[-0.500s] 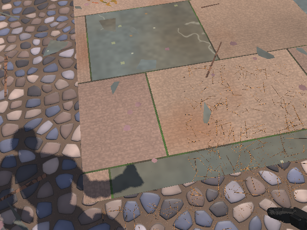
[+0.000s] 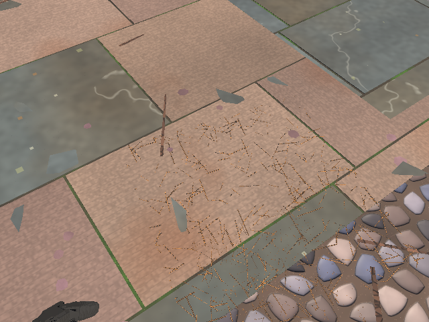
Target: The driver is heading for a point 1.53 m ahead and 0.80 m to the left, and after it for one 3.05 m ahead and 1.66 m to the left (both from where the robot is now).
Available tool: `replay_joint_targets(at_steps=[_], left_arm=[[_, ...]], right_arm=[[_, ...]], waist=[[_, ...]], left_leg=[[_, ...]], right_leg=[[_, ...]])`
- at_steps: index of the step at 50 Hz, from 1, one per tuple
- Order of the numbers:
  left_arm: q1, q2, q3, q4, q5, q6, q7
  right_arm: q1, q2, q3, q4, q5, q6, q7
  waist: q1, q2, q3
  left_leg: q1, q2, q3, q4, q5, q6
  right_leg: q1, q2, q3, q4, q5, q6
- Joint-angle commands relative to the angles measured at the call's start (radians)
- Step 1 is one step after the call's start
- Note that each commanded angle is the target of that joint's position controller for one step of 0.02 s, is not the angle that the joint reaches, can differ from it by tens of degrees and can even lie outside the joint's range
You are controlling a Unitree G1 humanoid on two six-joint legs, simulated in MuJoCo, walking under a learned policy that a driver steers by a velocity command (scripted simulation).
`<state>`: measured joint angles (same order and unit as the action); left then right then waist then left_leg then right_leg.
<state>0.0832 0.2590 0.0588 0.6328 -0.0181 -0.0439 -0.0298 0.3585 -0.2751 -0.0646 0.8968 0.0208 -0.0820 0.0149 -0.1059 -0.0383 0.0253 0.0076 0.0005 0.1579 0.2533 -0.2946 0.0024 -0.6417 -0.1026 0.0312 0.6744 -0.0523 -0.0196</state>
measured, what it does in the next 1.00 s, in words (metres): walks ahead, turning left: right foot, then left foot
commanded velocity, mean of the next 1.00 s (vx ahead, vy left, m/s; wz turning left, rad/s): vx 0.50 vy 0.00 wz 0.45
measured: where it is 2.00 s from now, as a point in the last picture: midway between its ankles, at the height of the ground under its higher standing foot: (64, 194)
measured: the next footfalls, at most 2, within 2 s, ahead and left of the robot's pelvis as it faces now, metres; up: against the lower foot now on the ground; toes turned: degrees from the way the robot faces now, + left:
right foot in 0.10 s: +0.22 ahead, -0.14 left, +0.00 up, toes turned +0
left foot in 0.62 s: +0.45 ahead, +0.17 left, +0.00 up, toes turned +22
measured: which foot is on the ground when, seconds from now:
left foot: down 0.00-0.10, up 0.12-0.60, down 0.62-1.00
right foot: up 0.00-0.08, down 0.10-0.60, up 0.62-1.00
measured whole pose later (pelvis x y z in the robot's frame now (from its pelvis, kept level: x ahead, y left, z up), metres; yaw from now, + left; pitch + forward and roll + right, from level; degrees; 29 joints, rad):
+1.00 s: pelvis +0.51 +0.12 +0.00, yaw +32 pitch +3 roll -1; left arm 0.02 0.28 0.06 0.69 0.00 -0.10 -0.01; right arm 0.34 -0.28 -0.07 0.75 0.02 -0.04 -0.01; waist -0.08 -0.04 0.02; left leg -0.12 -0.11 -0.15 0.37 -0.28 0.08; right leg -0.63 -0.05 0.10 0.57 0.05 0.05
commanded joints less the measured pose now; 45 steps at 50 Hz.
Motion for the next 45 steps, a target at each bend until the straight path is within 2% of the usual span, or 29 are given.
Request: replay_joint_targets(at_steps=[1, 2, 3, 4, 5, 6, 7, 8, 9, 10, 12, 13, 15, 19, 22, 26, 28, 29, 30, 31, 32, 33, 34, 35, 36, 37, 38, 41, 45], left_arm=[[-0.107, 0.062, 0.010, -0.104, -0.006, -0.032, -0.015], [-0.073, 0.084, 0.020, -0.098, -0.005, -0.036, -0.016], [0.015, 0.113, 0.036, -0.074, 0.000, -0.040, -0.012], [0.165, 0.164, 0.063, -0.027, 0.008, -0.040, -0.002], [0.352, 0.246, 0.088, 0.003, 0.028, -0.035, 0.016], [0.362, 0.313, 0.091, 0.003, 0.041, -0.030, 0.021], [0.366, 0.217, 0.070, 0.001, 0.038, -0.031, 0.018], [0.313, 0.174, 0.053, 0.011, 0.026, -0.034, 0.018], [0.249, 0.136, 0.041, 0.017, 0.020, -0.038, 0.016], [0.193, 0.103, 0.033, 0.020, 0.019, -0.043, 0.012], [0.134, 0.078, 0.032, 0.033, 0.028, -0.061, 0.011], [0.123, 0.083, 0.035, 0.043, 0.029, -0.070, 0.013], [0.122, 0.099, 0.044, 0.063, 0.034, -0.078, 0.023], [0.149, 0.131, 0.055, 0.096, 0.034, -0.073, 0.041], [0.186, 0.163, 0.066, 0.117, 0.024, -0.063, 0.048], [0.221, 0.193, 0.080, 0.147, 0.000, -0.039, 0.049], [0.206, 0.224, 0.087, 0.148, -0.008, -0.025, 0.051], [0.191, 0.236, 0.089, 0.146, -0.014, -0.015, 0.052], [0.178, 0.228, 0.082, 0.142, -0.019, -0.008, 0.053], [0.197, 0.187, 0.065, 0.126, 0.004, -0.014, 0.057], [0.275, 0.033, 0.020, 0.068, 0.040, -0.042, 0.050], [0.176, 0.113, 0.024, 0.053, -0.001, -0.082, 0.038], [0.094, 0.154, 0.034, 0.031, -0.036, -0.099, 0.031], [0.084, 0.144, 0.029, 0.037, -0.020, -0.109, 0.037], [0.089, 0.150, 0.036, 0.051, 0.011, -0.108, 0.046], [0.107, 0.162, 0.044, 0.057, 0.022, -0.097, 0.046], [0.115, 0.159, 0.047, 0.055, 0.025, -0.084, 0.044], [0.075, 0.116, 0.035, 0.036, 0.035, -0.059, 0.045], [-0.070, 0.079, 0.016, -0.001, 0.030, -0.062, 0.033]], right_arm=[[0.000, -0.203, -0.040, -0.036, 0.015, 0.007, -0.002], [-0.006, -0.212, -0.042, -0.031, 0.017, 0.012, -0.005], [-0.024, -0.218, -0.041, -0.028, 0.022, 0.016, -0.008], [-0.024, -0.193, -0.030, -0.026, 0.020, 0.015, -0.010], [-0.032, -0.122, -0.003, -0.057, -0.010, 0.007, -0.009], [0.083, -0.006, 0.031, -0.078, -0.008, -0.011, -0.003], [0.024, -0.121, 0.001, -0.062, 0.023, -0.021, -0.001], [-0.051, -0.151, -0.011, -0.093, 0.037, -0.021, 0.000], [-0.085, -0.139, -0.011, -0.097, 0.027, -0.015, -0.005], [-0.095, -0.134, -0.017, -0.095, 0.012, -0.005, -0.008], [-0.049, -0.094, -0.017, -0.082, 0.015, 0.027, -0.009], [-0.051, -0.073, -0.014, -0.086, 0.016, 0.038, -0.009], [-0.086, -0.062, -0.015, -0.104, 0.011, 0.051, -0.011], [-0.184, -0.045, -0.008, -0.138, 0.003, 0.049, 0.008], [-0.292, -0.034, 0.002, -0.177, -0.001, 0.046, 0.028], [-0.366, -0.054, -0.001, -0.227, 0.000, 0.049, 0.047], [-0.328, -0.082, -0.017, -0.237, 0.001, 0.052, 0.050], [-0.240, -0.110, -0.034, -0.222, 0.004, 0.054, 0.047], [-0.083, -0.161, -0.066, -0.181, 0.008, 0.055, 0.039], [0.073, -0.261, -0.106, -0.144, 0.009, 0.064, 0.017], [0.025, -0.368, -0.114, -0.159, 0.009, 0.055, 0.013], [0.054, -0.292, -0.090, -0.195, 0.000, 0.037, 0.023], [0.029, -0.227, -0.073, -0.184, -0.005, 0.022, 0.026], [-0.024, -0.191, -0.062, -0.190, 0.002, 0.015, 0.024], [-0.100, -0.152, -0.051, -0.205, 0.000, 0.015, 0.021], [-0.142, -0.125, -0.040, -0.226, -0.013, 0.015, 0.016], [-0.153, -0.125, -0.039, -0.236, -0.018, 0.014, 0.012], [-0.118, -0.159, -0.049, -0.229, -0.009, 0.008, -0.007], [-0.062, -0.169, -0.052, -0.214, 0.001, 0.018, -0.027]], waist=[[0.035, 0.120, 0.053], [0.066, 0.139, 0.032], [0.129, 0.146, -0.021], [0.202, 0.133, -0.125], [0.273, 0.030, -0.292], [0.195, -0.225, -0.433], [0.244, -0.127, -0.414], [0.227, -0.119, -0.252], [0.193, -0.075, -0.175], [0.159, -0.076, -0.114], [0.103, -0.084, -0.072], [0.089, -0.066, -0.053], [0.082, -0.038, -0.018], [0.106, -0.021, 0.018], [0.147, -0.003, 0.052], [0.161, -0.010, 0.074], [0.123, -0.037, 0.026], [0.069, -0.046, -0.032], [-0.018, -0.024, -0.114], [-0.072, 0.083, -0.200], [0.068, 0.338, -0.267], [-0.009, 0.207, -0.385], [-0.016, 0.153, -0.252], [0.022, 0.089, -0.173], [0.066, 0.063, -0.121], [0.102, 0.074, -0.106], [0.117, 0.083, -0.101], [0.118, 0.065, -0.068], [0.064, 0.106, -0.032]], left_leg=[[0.004, 0.280, -0.197, -0.031, 0.425, 0.179], [0.016, 0.284, -0.204, 0.012, 0.497, 0.167], [0.002, 0.263, -0.180, 0.112, 0.633, 0.145], [-0.074, 0.212, -0.142, 0.288, 0.684, 0.113], [-0.302, 0.153, -0.103, 0.603, 0.388, 0.064], [-0.651, -0.003, -0.156, 0.927, -0.286, 0.011], [-0.740, 0.029, -0.274, 1.044, -0.294, 0.014], [-0.807, 0.069, -0.255, 1.062, -0.217, 0.020], [-0.783, 0.107, -0.239, 1.024, -0.133, 0.017], [-0.742, 0.131, -0.239, 0.979, -0.072, 0.012], [-0.642, 0.153, -0.249, 0.943, 0.001, 0.003], [-0.640, 0.155, -0.249, 0.929, 0.019, -0.004], [-0.678, 0.155, -0.261, 0.878, 0.083, -0.015], [-0.701, 0.142, -0.239, 0.658, 0.278, -0.015], [-0.690, 0.127, -0.181, 0.519, 0.329, 0.004], [-0.703, 0.106, -0.130, 0.427, 0.213, 0.052], [-0.600, 0.046, -0.069, 0.416, 0.109, 0.091], [-0.478, -0.002, -0.035, 0.403, 0.078, 0.116], [-0.252, -0.061, -0.016, 0.340, 0.129, 0.151], [0.047, 0.029, -0.207, 0.313, 0.166, 0.206], [0.311, 0.265, -0.798, 0.180, -0.007, 0.388], [0.368, 0.333, -1.013, 0.031, -0.128, 0.418], [0.300, 0.316, -0.879, 0.018, -0.065, 0.370], [0.161, 0.273, -0.752, 0.033, 0.024, 0.334], [0.016, 0.232, -0.648, 0.036, 0.133, 0.304], [-0.078, 0.203, -0.587, 0.017, 0.220, 0.293], [-0.128, 0.192, -0.565, -0.002, 0.269, 0.296], [-0.211, 0.159, -0.475, -0.028, 0.394, 0.296], [-0.248, 0.091, -0.404, -0.015, 0.323, 0.233]], right_leg=[[0.030, 0.048, -0.047, -0.106, -0.061, -0.015], [0.095, 0.066, -0.050, -0.141, -0.084, -0.027], [0.243, 0.095, -0.070, -0.196, -0.058, -0.048], [0.488, 0.103, -0.072, -0.202, -0.008, -0.077], [0.816, -0.101, 0.132, -0.145, 0.058, -0.144], [1.075, -0.347, 0.571, -0.242, -0.065, -0.288], [1.013, -0.331, 0.612, -0.313, -0.165, -0.277], [0.898, -0.293, 0.447, -0.333, -0.142, -0.238], [0.768, -0.247, 0.337, -0.365, -0.104, -0.212], [0.654, -0.210, 0.250, -0.407, -0.074, -0.196], [0.523, -0.182, 0.143, -0.487, -0.041, -0.183], [0.495, -0.184, 0.102, -0.513, 0.000, -0.187], [0.483, -0.185, 0.025, -0.541, 0.056, -0.185], [0.517, -0.159, -0.117, -0.553, 0.079, -0.158], [0.560, -0.174, -0.179, -0.553, 0.074, -0.144], [0.689, -0.211, -0.218, -0.482, 0.151, -0.119], [0.723, -0.211, -0.245, -0.359, 0.461, -0.097], [0.718, -0.195, -0.265, -0.223, 0.623, -0.080], [0.650, -0.152, -0.297, -0.009, 0.659, -0.047], [0.405, -0.107, -0.302, 0.307, 0.361, 0.011], [-0.028, 0.108, -0.175, 0.645, -0.534, 0.075], [-0.134, 0.121, 0.054, 0.742, -0.560, 0.055], [-0.222, 0.077, 0.055, 0.726, -0.465, 0.029], [-0.191, 0.031, 0.055, 0.645, -0.378, 0.010], [-0.113, -0.003, 0.057, 0.555, -0.320, 0.011], [-0.036, -0.022, 0.064, 0.508, -0.283, 0.012], [0.003, -0.023, 0.062, 0.470, -0.265, 0.020], [0.012, -0.004, 0.031, 0.323, -0.177, 0.060], [0.054, 0.054, 0.019, 0.018, 0.085, 0.081]])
